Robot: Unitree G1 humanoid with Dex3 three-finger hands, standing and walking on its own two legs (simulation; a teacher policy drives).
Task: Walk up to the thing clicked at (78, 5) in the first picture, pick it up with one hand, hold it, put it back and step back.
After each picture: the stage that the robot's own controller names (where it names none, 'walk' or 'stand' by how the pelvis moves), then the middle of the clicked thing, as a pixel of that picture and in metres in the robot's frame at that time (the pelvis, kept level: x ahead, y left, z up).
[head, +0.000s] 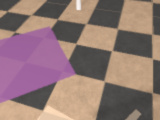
stand; (78, 1) +2.34 +0.10 -0.66
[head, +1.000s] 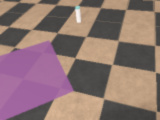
walk; (78, 14) +2.21 +0.25 -0.65
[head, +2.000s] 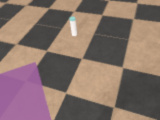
walk; (73, 26) +1.61 +0.26 -0.65
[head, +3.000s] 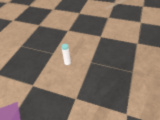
walk; (66, 54) +1.12 +0.26 -0.65
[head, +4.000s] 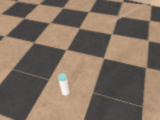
walk; (64, 84) +0.77 +0.24 -0.64
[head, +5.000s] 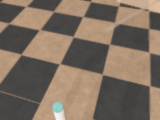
stand; (59, 113) +0.48 +0.19 -0.63
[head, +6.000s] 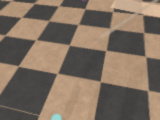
stand; out of the picture +0.43 +0.21 -0.66
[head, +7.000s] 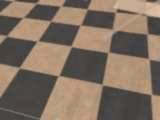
stand; out of the picture +0.40 +0.21 -0.66
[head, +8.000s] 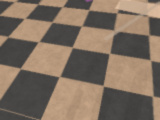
stand; out of the picture +0.39 +0.21 -0.66
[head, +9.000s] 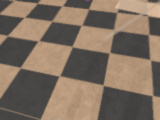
stand; out of the picture +0.39 +0.20 -0.66
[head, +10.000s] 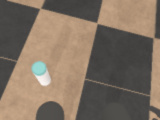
go down; (42, 74) +0.46 +0.21 -0.41
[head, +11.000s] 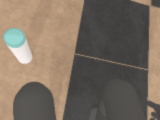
go down; (20, 48) +0.48 +0.26 -0.26
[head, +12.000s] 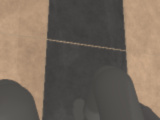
close in; out of the picture +0.45 +0.30 -0.18
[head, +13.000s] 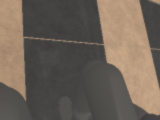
close; out of the picture +0.45 +0.32 -0.16
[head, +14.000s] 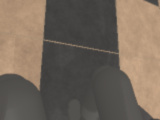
lift; out of the picture +0.38 +0.27 -0.12
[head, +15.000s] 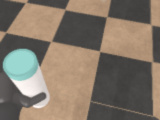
lift; (32, 84) +0.32 +0.17 +0.05
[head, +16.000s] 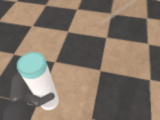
hold; (42, 85) +0.32 +0.15 +0.04
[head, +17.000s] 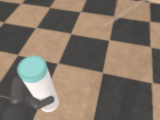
hold; (42, 88) +0.31 +0.15 +0.04
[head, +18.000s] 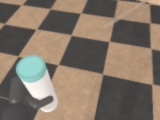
crouch; (41, 88) +0.31 +0.16 +0.05
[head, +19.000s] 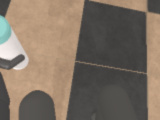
crouch; (9, 48) +0.44 +0.22 -0.04
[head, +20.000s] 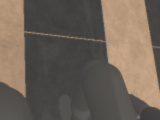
lower; out of the picture +0.41 +0.33 -0.17
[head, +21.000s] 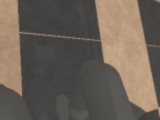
lower; out of the picture +0.43 +0.32 -0.16
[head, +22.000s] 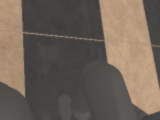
lower; out of the picture +0.42 +0.32 -0.16
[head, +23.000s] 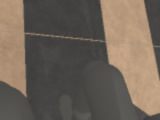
lower; out of the picture +0.42 +0.31 -0.16
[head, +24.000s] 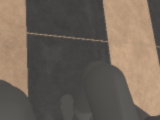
loosen; out of the picture +0.42 +0.31 -0.15
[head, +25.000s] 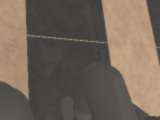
withdraw; out of the picture +0.42 +0.31 -0.16
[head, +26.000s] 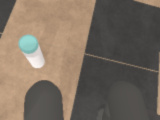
walk; (33, 54) +0.46 +0.25 -0.27
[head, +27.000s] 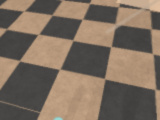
stand; out of the picture +0.39 +0.18 -0.59
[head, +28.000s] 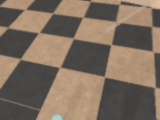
stand; out of the picture +0.40 +0.20 -0.60
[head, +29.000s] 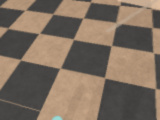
stand; out of the picture +0.39 +0.20 -0.60
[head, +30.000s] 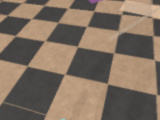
stand; out of the picture +0.41 +0.18 -0.66
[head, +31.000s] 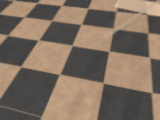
stand; out of the picture +0.38 +0.20 -0.66
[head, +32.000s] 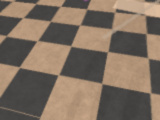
walk; out of the picture +0.38 +0.20 -0.66
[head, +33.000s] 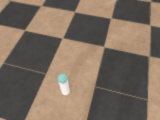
walk; (64, 85) +0.60 +0.18 -0.63
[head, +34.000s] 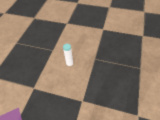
walk; (68, 55) +0.96 +0.19 -0.63
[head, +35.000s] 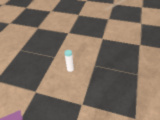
stand; (69, 61) +1.03 +0.18 -0.64
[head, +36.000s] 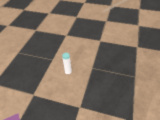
stand; (67, 64) +1.02 +0.19 -0.66
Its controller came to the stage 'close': yes
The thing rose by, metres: 0.68
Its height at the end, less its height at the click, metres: +0.00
